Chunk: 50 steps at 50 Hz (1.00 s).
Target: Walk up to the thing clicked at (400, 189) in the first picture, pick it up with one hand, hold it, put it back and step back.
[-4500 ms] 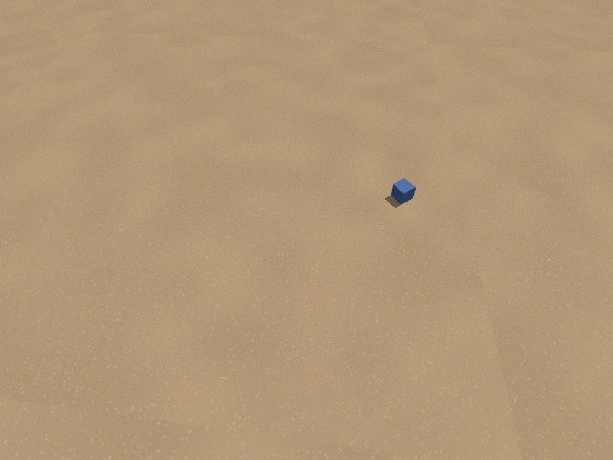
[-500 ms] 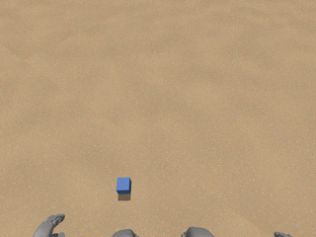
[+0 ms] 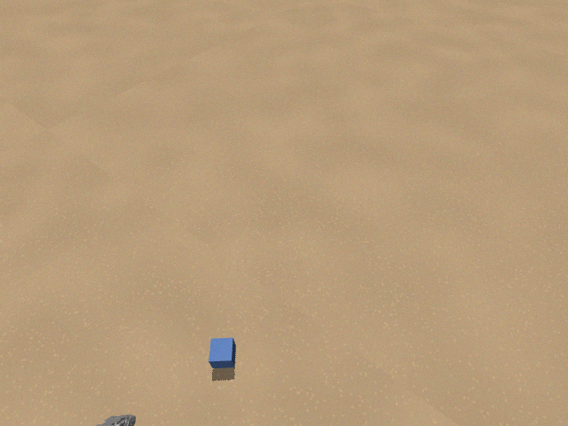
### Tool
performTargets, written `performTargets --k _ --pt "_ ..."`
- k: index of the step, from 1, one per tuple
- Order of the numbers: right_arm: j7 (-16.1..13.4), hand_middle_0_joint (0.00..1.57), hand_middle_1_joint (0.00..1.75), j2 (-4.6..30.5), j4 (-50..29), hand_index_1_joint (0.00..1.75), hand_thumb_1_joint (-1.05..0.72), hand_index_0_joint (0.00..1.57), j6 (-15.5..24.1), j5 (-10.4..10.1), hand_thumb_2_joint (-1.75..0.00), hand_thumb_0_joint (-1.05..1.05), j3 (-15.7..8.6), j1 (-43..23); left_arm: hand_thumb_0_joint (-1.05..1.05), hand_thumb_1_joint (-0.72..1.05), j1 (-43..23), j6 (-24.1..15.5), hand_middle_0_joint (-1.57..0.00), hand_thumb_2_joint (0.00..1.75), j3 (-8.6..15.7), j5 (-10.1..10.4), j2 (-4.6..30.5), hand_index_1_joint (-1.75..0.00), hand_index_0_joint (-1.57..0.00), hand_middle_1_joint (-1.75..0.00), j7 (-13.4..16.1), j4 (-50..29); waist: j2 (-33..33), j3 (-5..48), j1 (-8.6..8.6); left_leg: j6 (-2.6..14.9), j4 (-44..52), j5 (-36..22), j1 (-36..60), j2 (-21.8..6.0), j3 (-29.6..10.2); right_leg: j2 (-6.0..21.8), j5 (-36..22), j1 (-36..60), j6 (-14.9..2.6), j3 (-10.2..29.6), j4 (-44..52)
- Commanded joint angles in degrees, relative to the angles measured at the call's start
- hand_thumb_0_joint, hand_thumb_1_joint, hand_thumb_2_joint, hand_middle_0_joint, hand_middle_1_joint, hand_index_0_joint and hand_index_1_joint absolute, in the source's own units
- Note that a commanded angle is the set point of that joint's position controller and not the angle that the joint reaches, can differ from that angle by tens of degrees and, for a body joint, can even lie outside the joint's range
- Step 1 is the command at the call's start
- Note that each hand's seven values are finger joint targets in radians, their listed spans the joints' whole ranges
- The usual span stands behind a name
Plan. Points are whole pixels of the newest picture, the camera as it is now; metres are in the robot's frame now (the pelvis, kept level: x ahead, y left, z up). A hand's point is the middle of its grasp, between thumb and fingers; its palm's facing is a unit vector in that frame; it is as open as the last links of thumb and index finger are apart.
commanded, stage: walk up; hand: left
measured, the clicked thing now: (222, 353) +0.45 +0.25 -0.74
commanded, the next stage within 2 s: stand in 1.08 s
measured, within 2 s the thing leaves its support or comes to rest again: neither
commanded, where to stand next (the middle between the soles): +0.08 -0.01 m, yaw +4 degrees
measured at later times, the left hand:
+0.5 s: hand out of the picture +0.10 +0.26 -0.15, palm faces -0.01 -0.95 -0.32, open 7.4 cm
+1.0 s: hand out of the picture +0.11 +0.25 -0.15, palm faces -0.01 -0.94 -0.33, open 7.4 cm
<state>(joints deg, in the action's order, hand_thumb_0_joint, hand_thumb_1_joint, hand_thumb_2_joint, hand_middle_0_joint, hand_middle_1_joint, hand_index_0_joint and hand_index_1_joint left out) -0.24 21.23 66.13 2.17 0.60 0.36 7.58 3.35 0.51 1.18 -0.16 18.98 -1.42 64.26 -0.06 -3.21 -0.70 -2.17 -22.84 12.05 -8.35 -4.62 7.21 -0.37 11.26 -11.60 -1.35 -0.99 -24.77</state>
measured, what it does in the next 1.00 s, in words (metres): stands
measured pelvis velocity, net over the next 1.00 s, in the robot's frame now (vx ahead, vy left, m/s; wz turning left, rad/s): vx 0.02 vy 0.01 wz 0.00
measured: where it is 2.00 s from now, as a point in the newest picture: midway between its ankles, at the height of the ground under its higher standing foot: outside the picture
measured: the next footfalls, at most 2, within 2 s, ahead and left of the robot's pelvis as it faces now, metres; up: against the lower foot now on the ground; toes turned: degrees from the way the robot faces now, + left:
none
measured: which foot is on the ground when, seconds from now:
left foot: down 0.00-1.00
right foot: down 0.00-1.00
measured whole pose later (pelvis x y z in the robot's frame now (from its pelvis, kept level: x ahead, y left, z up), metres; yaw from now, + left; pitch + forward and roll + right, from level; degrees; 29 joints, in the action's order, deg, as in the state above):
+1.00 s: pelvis +0.02 +0.01 +0.01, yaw +0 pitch -2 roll +0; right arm -0.4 20.1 65.6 1.1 0.6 -0.9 4.9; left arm 4.1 0.5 1.7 -0.9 19.3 -0.6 65.2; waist 0.0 -2.8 -0.7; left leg -2.1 -18.1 11.7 -3.9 -4.4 7.6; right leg -0.5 10.5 -6.9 -0.8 -0.8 -19.5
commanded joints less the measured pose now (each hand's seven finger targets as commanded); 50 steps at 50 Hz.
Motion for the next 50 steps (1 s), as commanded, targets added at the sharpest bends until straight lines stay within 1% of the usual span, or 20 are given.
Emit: performTargets --k 1,6,9,11,14,15,17,20,21,22,26,28,30,32,37,38,41,42,43,50 --pt "-0.8 0.20 0.30 12.5 -3.4 0.30 -0.90 0.20 1.6 0.1 -0.90 0.00 -2.4 -3.4 0.00 0.90 -3.8 -1.1 -0.20 0.90 2.5 0.1 12.6 -0.30 -0.20 -0.30 0.6 -3.3 -0.6 5.6 0.62 2.88 5.5 -3.5 1.2 -4.9 -5.6 7.2 -7.2 1.8 -0.81 7.6 6.3" --pt "-0.9 0.20 0.30 12.3 -3.5 0.30 -0.90 0.20 1.5 0.0 -0.90 0.00 -2.6 -4.2 0.00 0.90 -3.8 -0.9 -0.20 0.90 2.5 -0.1 12.4 -0.30 -0.20 -0.30 0.5 -2.5 -0.3 6.1 0.57 2.91 6.4 -5.8 1.9 -5.6 -5.6 7.1 -10.0 3.1 -0.26 6.8 6.0" --pt "-0.9 0.20 0.30 12.3 -3.7 0.30 -0.90 0.20 1.4 0.0 -0.90 0.00 -2.9 -4.4 0.00 0.90 -3.4 -0.9 -0.20 0.90 2.5 -0.1 12.3 -0.30 -0.20 -0.30 0.6 -2.3 -0.5 7.7 0.51 3.05 5.9 -9.2 4.1 -5.7 -5.2 7.3 -12.8 4.0 -0.25 6.3 5.9" --pt "-1.0 0.20 0.30 12.0 -3.9 0.30 -0.90 0.20 1.3 0.0 -0.90 0.00 -3.1 -4.9 0.00 0.90 -3.5 -0.9 -0.20 0.90 2.5 -0.1 12.5 -0.30 -0.20 -0.30 0.7 -2.3 -0.6 7.1 0.49 2.75 6.1 -10.0 4.5 -5.5 -4.9 7.2 -13.2 3.5 -0.16 6.1 6.1" --pt "-0.9 0.20 0.30 11.9 -3.8 0.30 -0.90 0.20 1.0 0.0 -0.90 0.00 -3.3 -5.4 0.00 0.90 -4.0 -0.8 -0.20 0.90 2.4 -0.2 12.6 -0.30 -0.20 -0.30 0.8 -2.1 -0.4 5.5 0.20 2.69 6.8 -7.8 3.9 -5.4 -5.2 7.1 -11.3 2.7 0.14 6.2 6.8" --pt "-0.8 0.20 0.30 11.8 -3.9 0.30 -0.90 0.20 0.9 0.0 -0.90 0.00 -3.3 -5.8 0.00 0.90 -3.4 -0.9 -0.20 0.90 2.4 -0.2 12.4 -0.30 -0.20 -0.30 0.8 -2.0 -0.5 5.5 0.44 2.78 6.8 -7.2 4.6 -5.5 -5.0 7.0 -10.6 2.2 0.20 6.1 7.1" --pt "-0.8 0.20 0.30 11.7 -3.8 0.30 -0.90 0.20 0.8 0.1 -0.90 0.00 -3.2 -5.5 0.00 0.90 -4.0 -1.0 -0.20 0.90 2.3 -0.4 12.4 -0.30 -0.20 -0.30 0.8 -2.0 -0.6 5.8 0.07 2.77 7.0 -6.8 4.2 -5.4 -5.3 7.2 -11.1 3.1 0.23 6.6 7.6" --pt "-0.7 0.20 0.30 11.7 -3.9 0.30 -0.90 0.20 0.9 0.1 -0.90 0.00 -3.2 -6.0 0.00 0.90 -3.6 -1.1 -0.20 0.90 2.2 -0.3 12.4 -0.30 -0.20 -0.30 0.8 -2.0 0.0 5.8 0.33 2.55 7.5 -7.5 4.6 -5.3 -5.1 7.3 -12.2 3.5 0.47 6.6 7.7" --pt "-0.8 0.20 0.30 11.6 -3.8 0.30 -0.90 0.20 0.9 0.1 -0.90 0.00 -3.2 -5.9 0.00 0.90 -3.8 -1.1 -0.20 0.90 2.3 -0.4 12.6 -0.30 -0.20 -0.30 0.9 -2.0 -0.1 6.0 0.08 2.55 7.6 -7.8 4.5 -5.3 -5.2 7.3 -12.3 3.8 0.36 6.5 7.6" --pt "-0.8 0.20 0.30 11.6 -3.9 0.30 -0.90 0.20 0.8 0.0 -0.90 0.00 -3.4 -6.3 0.00 0.90 -3.2 -1.0 -0.20 0.90 2.4 -0.4 12.7 -0.30 -0.20 -0.30 0.9 -1.8 0.2 5.7 0.36 2.55 7.6 -7.7 5.1 -5.4 -5.2 7.1 -11.8 3.2 0.46 6.1 7.4" --pt "-0.7 0.20 0.30 11.4 -4.2 0.30 -0.90 0.20 0.6 0.0 -0.90 0.00 -3.4 -6.5 0.00 0.90 -2.6 -1.1 -0.20 0.90 2.4 -0.5 12.7 -0.30 -0.20 -0.30 1.0 -1.9 -0.1 5.9 0.38 2.59 7.4 -7.3 5.7 -5.3 -5.0 6.9 -10.7 3.1 0.50 5.9 8.0" --pt "-0.7 0.20 0.30 11.5 -4.2 0.30 -0.90 0.20 0.6 0.0 -0.90 0.00 -3.3 -6.2 0.00 0.90 -3.0 -1.1 -0.20 0.90 2.5 -0.7 12.8 -0.30 -0.20 -0.30 1.0 -2.0 -0.4 6.2 0.04 2.73 7.2 -6.9 4.9 -5.3 -5.0 7.1 -11.5 4.1 0.49 5.9 8.2" --pt "-0.6 0.20 0.30 11.3 -4.3 0.30 -0.90 0.20 0.5 0.0 -0.90 0.00 -3.3 -6.6 0.00 0.90 -2.4 -1.2 -0.20 0.90 2.4 -0.6 12.5 -0.30 -0.20 -0.30 1.0 -2.0 -0.4 6.5 0.41 2.70 7.0 -7.7 6.0 -5.2 -4.9 7.1 -12.2 3.4 0.53 6.1 8.2" --pt "-0.7 0.20 0.30 11.2 -4.0 0.30 -0.90 0.20 0.5 0.0 -0.90 0.00 -3.3 -5.7 0.00 0.90 -2.9 -1.2 -0.20 0.90 2.6 -0.7 12.8 -0.30 -0.20 -0.30 1.1 -2.1 -0.5 6.5 -0.02 2.50 7.2 -8.4 5.4 -5.1 -5.0 7.3 -13.3 4.2 0.33 6.4 8.1" --pt "-0.8 0.20 0.30 11.2 -4.1 0.30 -0.90 0.20 0.5 -0.1 -0.90 0.00 -3.4 -5.8 0.00 0.90 -1.7 -1.2 -0.20 0.90 2.6 -0.6 12.6 -0.30 -0.20 -0.30 1.2 -2.1 -0.2 7.3 0.37 2.72 7.0 -10.8 7.0 -5.5 -4.9 7.2 -14.8 4.7 0.37 5.7 7.5" --pt "-0.8 0.20 0.30 11.2 -4.0 0.30 -0.90 0.20 0.5 0.0 -0.90 0.00 -3.5 -5.5 0.00 0.90 -2.1 -1.2 -0.20 0.90 2.6 -0.7 12.5 -0.30 -0.20 -0.30 1.2 -2.3 -0.7 7.3 0.15 2.68 6.8 -11.2 6.8 -5.5 -4.7 7.3 -15.2 4.7 0.28 5.8 7.6" --pt "-0.8 0.20 0.30 11.2 -4.0 0.30 -0.90 0.20 0.3 0.0 -0.90 0.00 -3.5 -5.2 0.00 0.90 -2.5 -1.1 -0.20 0.90 2.6 -0.6 12.4 -0.30 -0.20 -0.30 1.2 -2.5 -0.4 5.9 0.02 2.55 7.4 -9.6 5.8 -5.3 -5.0 7.3 -14.3 4.7 0.26 6.2 8.0" --pt "-0.8 0.20 0.30 11.1 -4.1 0.30 -0.90 0.20 0.3 0.0 -0.90 0.00 -3.5 -5.6 0.00 0.90 -1.8 -1.1 -0.20 0.90 2.7 -0.6 12.5 -0.30 -0.20 -0.30 1.3 -2.4 -0.3 5.7 0.32 2.48 7.4 -9.4 6.3 -5.3 -4.9 7.0 -13.6 4.1 0.31 5.7 7.8" --pt "-0.8 0.20 0.30 11.2 -4.2 0.30 -0.90 0.20 0.2 0.0 -0.90 0.00 -3.6 -5.9 0.00 0.90 -1.5 -1.1 -0.20 0.90 2.6 -0.7 12.4 -0.30 -0.20 -0.30 1.3 -2.5 -0.5 6.0 0.32 2.76 7.0 -9.1 6.6 -5.3 -4.7 7.0 -13.7 3.9 0.25 5.9 8.2" --pt "-0.8 0.20 0.30 11.0 -4.2 0.30 -0.90 0.20 0.2 0.1 -0.90 0.00 -3.4 -5.2 0.00 0.90 -2.1 -1.1 -0.20 0.90 2.8 -0.8 12.6 -0.30 -0.20 -0.30 1.3 -3.0 -0.4 5.4 0.10 2.52 7.5 -7.6 5.7 -5.1 -4.8 6.9 -12.5 4.0 0.02 6.3 8.3"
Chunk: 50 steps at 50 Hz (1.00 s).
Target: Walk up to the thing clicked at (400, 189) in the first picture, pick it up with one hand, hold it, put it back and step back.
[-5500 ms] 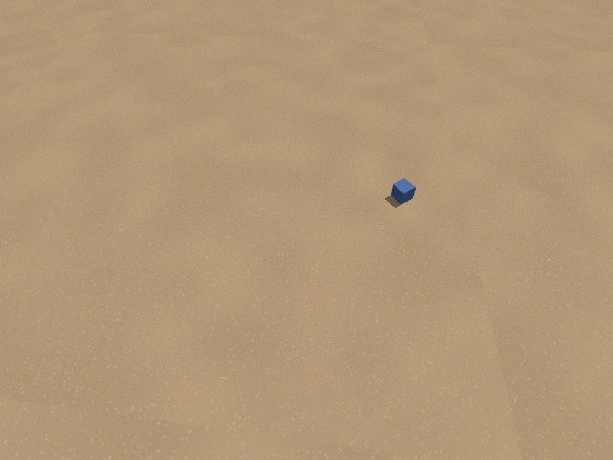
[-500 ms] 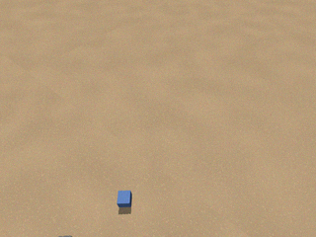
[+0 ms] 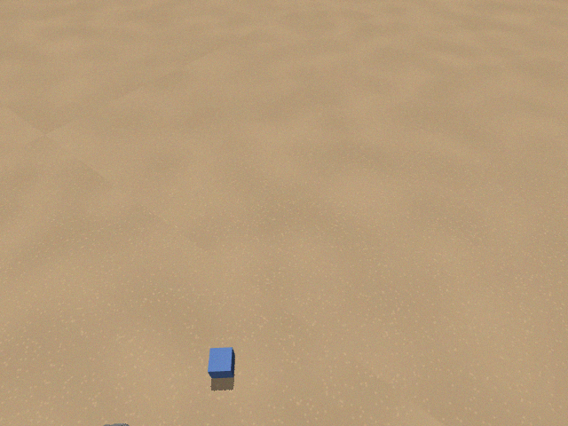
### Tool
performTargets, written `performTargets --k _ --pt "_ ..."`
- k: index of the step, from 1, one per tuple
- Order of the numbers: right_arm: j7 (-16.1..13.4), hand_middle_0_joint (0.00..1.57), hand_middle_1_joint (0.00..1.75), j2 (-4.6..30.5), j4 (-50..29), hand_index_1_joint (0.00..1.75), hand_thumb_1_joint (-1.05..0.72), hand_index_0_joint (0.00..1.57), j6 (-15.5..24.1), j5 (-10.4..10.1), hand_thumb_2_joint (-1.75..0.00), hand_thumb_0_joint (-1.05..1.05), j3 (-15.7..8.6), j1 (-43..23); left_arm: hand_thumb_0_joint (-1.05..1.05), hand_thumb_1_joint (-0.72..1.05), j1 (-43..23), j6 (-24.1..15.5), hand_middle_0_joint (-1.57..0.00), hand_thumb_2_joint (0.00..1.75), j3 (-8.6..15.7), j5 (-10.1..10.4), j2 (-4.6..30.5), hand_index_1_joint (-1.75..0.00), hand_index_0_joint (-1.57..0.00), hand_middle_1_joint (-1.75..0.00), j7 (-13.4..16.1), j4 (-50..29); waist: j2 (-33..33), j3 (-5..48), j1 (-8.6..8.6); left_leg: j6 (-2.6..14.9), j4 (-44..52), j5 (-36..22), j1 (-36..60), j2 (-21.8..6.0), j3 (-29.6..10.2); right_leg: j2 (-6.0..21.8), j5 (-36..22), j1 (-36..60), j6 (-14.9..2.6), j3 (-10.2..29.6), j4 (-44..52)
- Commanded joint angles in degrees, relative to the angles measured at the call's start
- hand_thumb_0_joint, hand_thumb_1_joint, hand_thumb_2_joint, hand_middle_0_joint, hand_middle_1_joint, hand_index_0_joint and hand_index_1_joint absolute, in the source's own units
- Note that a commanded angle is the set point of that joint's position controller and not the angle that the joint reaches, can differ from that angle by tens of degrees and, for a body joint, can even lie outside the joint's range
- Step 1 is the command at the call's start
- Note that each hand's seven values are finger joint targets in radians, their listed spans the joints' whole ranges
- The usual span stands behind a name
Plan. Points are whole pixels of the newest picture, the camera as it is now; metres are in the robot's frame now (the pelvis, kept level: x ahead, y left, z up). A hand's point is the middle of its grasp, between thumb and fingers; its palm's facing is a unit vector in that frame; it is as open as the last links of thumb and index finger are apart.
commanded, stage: walk up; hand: left
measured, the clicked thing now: (221, 362) +0.42 +0.25 -0.74
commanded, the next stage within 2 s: stand in 0.08 s
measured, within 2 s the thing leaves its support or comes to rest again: neither
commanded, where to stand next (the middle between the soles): +0.05 -0.01 m, yaw +4 degrees
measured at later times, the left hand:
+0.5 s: hand out of the picture +0.08 +0.25 -0.15, palm faces +0.00 -0.93 -0.36, open 7.4 cm
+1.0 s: hand out of the picture +0.07 +0.25 -0.15, palm faces +0.00 -0.94 -0.35, open 7.4 cm
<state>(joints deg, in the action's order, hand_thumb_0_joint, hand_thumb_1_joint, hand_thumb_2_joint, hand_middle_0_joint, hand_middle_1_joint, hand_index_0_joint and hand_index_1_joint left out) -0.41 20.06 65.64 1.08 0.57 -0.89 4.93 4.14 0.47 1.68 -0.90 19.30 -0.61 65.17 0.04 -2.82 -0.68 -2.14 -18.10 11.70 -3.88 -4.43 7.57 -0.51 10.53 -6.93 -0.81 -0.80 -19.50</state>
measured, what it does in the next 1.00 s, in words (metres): stands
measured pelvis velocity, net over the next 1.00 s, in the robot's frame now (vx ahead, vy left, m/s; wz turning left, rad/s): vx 0.00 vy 0.00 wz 0.02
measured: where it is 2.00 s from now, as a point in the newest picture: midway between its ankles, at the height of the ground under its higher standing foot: outside the picture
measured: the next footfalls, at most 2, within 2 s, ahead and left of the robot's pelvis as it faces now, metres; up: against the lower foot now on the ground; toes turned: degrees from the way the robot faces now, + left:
none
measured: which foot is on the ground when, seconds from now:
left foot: down 0.00-1.00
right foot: down 0.00-1.00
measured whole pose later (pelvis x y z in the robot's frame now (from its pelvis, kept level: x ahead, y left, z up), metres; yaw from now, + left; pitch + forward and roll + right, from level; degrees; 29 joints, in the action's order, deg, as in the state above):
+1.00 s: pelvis +0.00 +0.00 +0.00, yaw +1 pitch -2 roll +0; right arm 0.3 20.1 65.8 0.5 0.8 0.1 5.8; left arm 5.6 -0.9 -0.2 -0.5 19.7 0.0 65.7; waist 0.7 -2.6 -0.3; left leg -2.0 -16.7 10.4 -3.7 -3.8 6.3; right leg 0.1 9.7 -6.1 -0.7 -2.0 -18.2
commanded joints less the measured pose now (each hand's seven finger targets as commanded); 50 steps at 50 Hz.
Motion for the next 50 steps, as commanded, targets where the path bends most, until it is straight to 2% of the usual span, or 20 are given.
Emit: performTargets --k 1,3,4,8,22,26,28,31,40,50 --pt "-0.6 0.20 0.30 12.2 -3.8 0.30 -0.90 0.20 1.3 0.1 -0.90 0.00 -2.1 -2.4 0.00 0.90 -2.5 -1.1 -0.20 0.90 2.3 0.0 12.1 -0.30 -0.20 -0.30 0.5 -4.0 -0.4 5.2 0.28 2.57 2.7 -7.2 1.5 -5.5 -4.9 7.2 -11.9 -0.6 -0.53 6.1 3.1" --pt "-0.6 0.20 0.30 12.1 -3.8 0.30 -0.90 0.20 1.3 0.1 -0.90 0.00 -2.2 -2.4 0.00 0.90 -2.6 -1.1 -0.20 0.90 2.3 0.0 12.4 -0.30 -0.20 -0.30 0.4 -4.0 -0.7 5.0 0.22 2.51 2.8 -7.2 1.8 -5.3 -5.2 7.0 -11.9 -1.0 -0.57 6.2 3.0" --pt "-0.4 0.20 0.30 11.6 -3.6 0.30 -0.90 0.20 0.9 0.3 -0.90 0.00 -1.6 -3.3 0.00 0.90 -3.3 -1.9 -0.20 0.90 1.7 0.6 12.1 -0.30 -0.20 -0.30 0.7 -4.1 1.2 4.4 0.28 2.07 3.0 -9.7 0.8 -5.9 -5.7 8.4 -15.5 0.4 -0.38 5.9 3.4" --pt "-0.1 0.20 0.30 11.7 -3.4 0.30 -0.90 0.20 0.7 0.1 -0.90 0.00 -1.5 -3.0 0.00 0.90 -2.5 -2.4 -0.20 0.90 1.6 0.7 12.7 -0.30 -0.20 -0.30 1.1 -3.5 -0.1 6.1 0.11 2.14 3.0 -10.9 2.7 -6.0 -5.7 8.6 -17.8 1.5 -0.27 5.9 3.3" --pt "0.4 0.20 0.30 11.8 -2.8 0.30 -0.90 0.20 0.4 0.4 -0.90 0.00 -1.3 -2.2 0.00 0.90 -2.7 -2.3 -0.20 0.90 0.9 0.6 12.9 -0.30 -0.20 -0.30 1.2 -3.1 -0.9 3.4 0.18 2.10 4.3 -2.9 0.6 -5.4 -6.4 8.1 -6.8 -1.3 0.12 5.6 5.6" --pt "0.4 0.20 0.30 11.4 -3.0 0.30 -0.90 0.20 0.5 0.4 -0.90 0.00 -1.2 -2.1 0.00 0.90 -2.5 -2.5 -0.20 0.90 0.8 0.6 13.2 -0.30 -0.20 -0.30 1.2 -3.1 -0.4 4.5 -0.03 2.17 4.0 -5.5 1.4 -5.6 -6.5 8.4 -10.9 -0.8 -0.04 5.7 4.9" --pt "0.4 0.20 0.30 11.6 -2.8 0.30 -0.90 0.20 0.5 0.4 -0.90 0.00 -1.2 -1.6 0.00 0.90 -2.3 -2.6 -0.20 0.90 0.8 0.7 13.3 -0.30 -0.20 -0.30 1.2 -3.1 -0.7 4.6 -0.01 2.19 3.8 -5.1 1.5 -5.6 -6.6 8.5 -9.9 -0.7 -0.07 5.9 5.1" --pt "0.4 0.20 0.30 11.8 -3.0 0.30 -0.90 0.20 0.5 0.4 -0.90 0.00 -1.3 -1.8 0.00 0.90 -2.0 -2.5 -0.20 0.90 0.7 0.7 12.9 -0.30 -0.20 -0.30 1.3 -3.1 0.2 5.1 0.17 2.19 3.8 -6.8 1.4 -5.7 -6.6 8.6 -12.0 -0.1 -0.21 5.7 4.6" --pt "0.3 0.20 0.30 11.7 -2.9 0.30 -0.90 0.20 0.6 0.3 -0.90 0.00 -1.0 -1.6 0.00 0.90 -1.1 -2.4 -0.20 0.90 0.5 0.6 13.1 -0.30 -0.20 -0.30 1.2 -2.8 0.3 3.9 0.46 2.01 4.5 -6.3 0.7 -5.6 -7.0 8.3 -10.1 -0.5 -0.08 5.1 4.6" --pt "0.3 0.20 0.30 11.6 -3.2 0.30 -0.90 0.20 0.7 0.3 -0.90 0.00 -1.0 -1.5 0.00 0.90 -0.9 -2.5 -0.20 0.90 0.5 0.6 13.4 -0.30 -0.20 -0.30 1.1 -2.9 -0.2 4.5 0.48 2.28 4.5 -7.3 1.4 -5.7 -7.0 8.6 -11.6 0.0 -0.29 5.4 4.3"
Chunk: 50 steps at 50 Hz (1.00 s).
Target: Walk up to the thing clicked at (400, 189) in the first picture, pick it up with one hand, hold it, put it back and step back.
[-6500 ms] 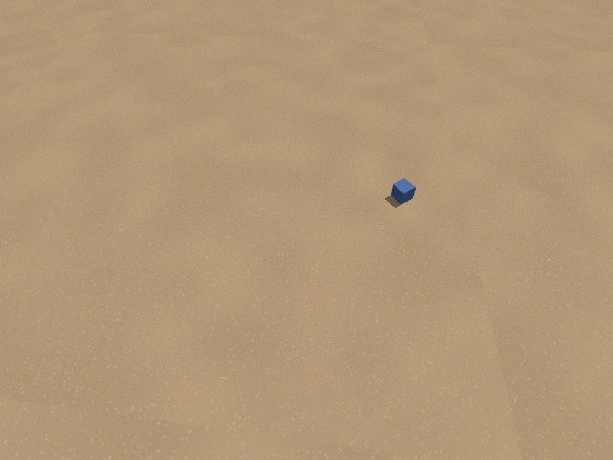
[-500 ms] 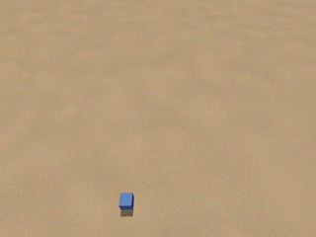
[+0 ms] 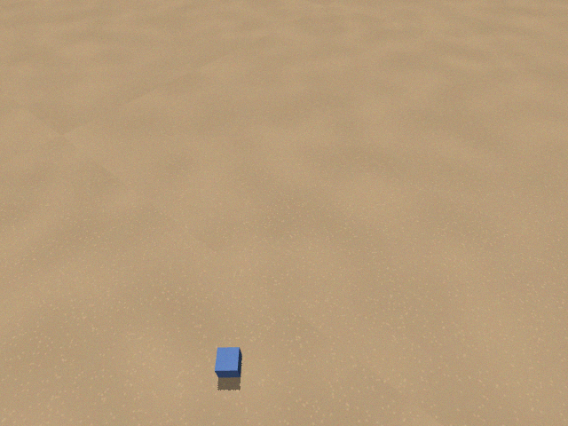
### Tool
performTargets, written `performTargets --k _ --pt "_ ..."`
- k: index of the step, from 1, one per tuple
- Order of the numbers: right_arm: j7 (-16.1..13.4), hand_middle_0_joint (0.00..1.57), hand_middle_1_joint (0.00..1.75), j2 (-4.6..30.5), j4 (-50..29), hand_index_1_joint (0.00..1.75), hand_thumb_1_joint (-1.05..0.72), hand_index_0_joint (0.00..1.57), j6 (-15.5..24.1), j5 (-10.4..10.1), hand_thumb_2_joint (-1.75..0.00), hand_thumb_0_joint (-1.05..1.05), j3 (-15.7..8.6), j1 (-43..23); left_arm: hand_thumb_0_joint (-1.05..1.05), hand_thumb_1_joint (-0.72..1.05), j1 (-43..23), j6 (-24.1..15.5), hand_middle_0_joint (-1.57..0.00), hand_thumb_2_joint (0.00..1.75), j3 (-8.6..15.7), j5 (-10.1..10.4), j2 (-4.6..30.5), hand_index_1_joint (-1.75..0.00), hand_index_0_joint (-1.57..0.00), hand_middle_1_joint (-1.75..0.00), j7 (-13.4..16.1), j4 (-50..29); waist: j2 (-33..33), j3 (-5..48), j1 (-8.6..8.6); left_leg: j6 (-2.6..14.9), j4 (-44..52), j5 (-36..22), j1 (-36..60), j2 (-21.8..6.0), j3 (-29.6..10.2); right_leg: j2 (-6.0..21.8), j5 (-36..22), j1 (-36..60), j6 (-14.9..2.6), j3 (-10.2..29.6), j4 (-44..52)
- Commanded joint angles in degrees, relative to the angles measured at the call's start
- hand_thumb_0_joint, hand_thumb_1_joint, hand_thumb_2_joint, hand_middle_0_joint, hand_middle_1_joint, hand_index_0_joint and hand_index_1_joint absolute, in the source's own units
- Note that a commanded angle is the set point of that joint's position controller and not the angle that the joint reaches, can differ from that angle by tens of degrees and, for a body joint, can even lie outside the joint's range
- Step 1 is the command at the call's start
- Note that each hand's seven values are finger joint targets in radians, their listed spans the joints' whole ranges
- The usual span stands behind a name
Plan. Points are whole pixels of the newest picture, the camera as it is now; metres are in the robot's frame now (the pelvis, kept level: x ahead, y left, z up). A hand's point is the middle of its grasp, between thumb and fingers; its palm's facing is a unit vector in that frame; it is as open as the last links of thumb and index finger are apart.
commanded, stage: stand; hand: left
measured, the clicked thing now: (228, 362) +0.43 +0.24 -0.75
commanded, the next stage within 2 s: none
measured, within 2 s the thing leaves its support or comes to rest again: neither
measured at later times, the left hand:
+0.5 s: hand out of the picture +0.08 +0.26 -0.15, palm faces -0.02 -0.94 -0.35, open 7.4 cm
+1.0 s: hand out of the picture +0.08 +0.26 -0.15, palm faces -0.02 -0.93 -0.36, open 7.4 cm
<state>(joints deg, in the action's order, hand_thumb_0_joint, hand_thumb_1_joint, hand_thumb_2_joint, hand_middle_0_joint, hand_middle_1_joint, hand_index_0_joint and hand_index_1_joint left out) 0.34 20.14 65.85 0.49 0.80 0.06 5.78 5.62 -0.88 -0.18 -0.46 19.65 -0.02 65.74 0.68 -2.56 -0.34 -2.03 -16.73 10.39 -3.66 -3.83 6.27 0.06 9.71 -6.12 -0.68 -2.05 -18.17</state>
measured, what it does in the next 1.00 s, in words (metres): stands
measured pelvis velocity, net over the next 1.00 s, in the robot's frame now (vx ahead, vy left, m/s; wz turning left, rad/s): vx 0.01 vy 0.00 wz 0.01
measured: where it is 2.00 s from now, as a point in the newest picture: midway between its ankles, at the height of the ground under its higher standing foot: outside the picture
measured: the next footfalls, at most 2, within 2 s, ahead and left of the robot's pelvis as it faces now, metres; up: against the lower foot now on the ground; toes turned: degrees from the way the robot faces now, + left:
none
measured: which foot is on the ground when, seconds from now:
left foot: down 0.00-1.00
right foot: down 0.00-1.00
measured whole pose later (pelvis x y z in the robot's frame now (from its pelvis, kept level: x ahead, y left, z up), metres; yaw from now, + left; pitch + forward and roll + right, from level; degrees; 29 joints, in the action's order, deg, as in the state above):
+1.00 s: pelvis +0.01 +0.00 +0.00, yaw +0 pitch -2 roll +0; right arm 0.2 20.1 65.4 0.4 0.8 -0.1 6.0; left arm 5.8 -1.0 -0.3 -0.6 19.8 0.1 65.2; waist 0.6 -2.4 -0.4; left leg -1.8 -16.7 10.9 -3.3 -3.5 6.0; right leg 0.4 10.2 -5.6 -0.4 -2.3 -17.9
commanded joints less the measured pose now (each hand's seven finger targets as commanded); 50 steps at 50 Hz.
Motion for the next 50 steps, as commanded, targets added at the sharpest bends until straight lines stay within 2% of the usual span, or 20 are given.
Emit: performTargets --k 1,11,30,50 --pt "-0.5 0.20 0.30 11.8 -3.6 0.30 -0.90 0.20 1.3 0.1 -0.90 0.00 -2.1 -2.2 0.00 0.90 -2.8 -1.1 -0.20 0.90 2.4 0.1 12.8 -0.30 -0.20 -0.30 0.6 -3.6 -0.6 4.0 0.01 2.14 2.9 -6.0 0.9 -6.2 -5.6 8.1 -10.7 -0.7 -0.38 6.5 3.0" --pt "-0.5 0.20 0.30 12.0 -3.7 0.30 -0.90 0.20 1.1 0.1 -0.90 0.00 -2.2 -2.2 0.00 0.90 -2.4 -1.1 -0.20 0.90 2.4 0.0 12.7 -0.30 -0.20 -0.30 0.5 -3.6 -0.7 4.0 0.13 2.32 2.7 -4.2 0.9 -6.1 -5.6 8.2 -9.5 -0.9 -0.38 6.7 3.5" --pt "-0.6 0.20 0.30 11.7 -3.6 0.30 -0.90 0.20 1.2 0.1 -0.90 0.00 -2.1 -1.8 0.00 0.90 -2.4 -1.1 -0.20 0.90 2.4 0.0 13.1 -0.30 -0.20 -0.30 0.6 -3.8 -1.0 4.2 0.05 2.03 2.6 -7.2 1.0 -6.2 -6.0 8.0 -11.0 -0.6 -0.27 5.9 2.8" --pt "-0.7 0.20 0.30 12.0 -3.8 0.30 -0.90 0.20 1.1 0.0 -0.90 0.00 -2.4 -2.0 0.00 0.90 -1.8 -1.2 -0.20 0.90 2.2 -0.1 12.7 -0.30 -0.20 -0.30 0.7 -4.0 -0.5 4.4 0.18 2.29 2.3 -7.7 1.7 -6.3 -5.8 8.3 -11.9 -0.2 -0.44 5.9 3.0"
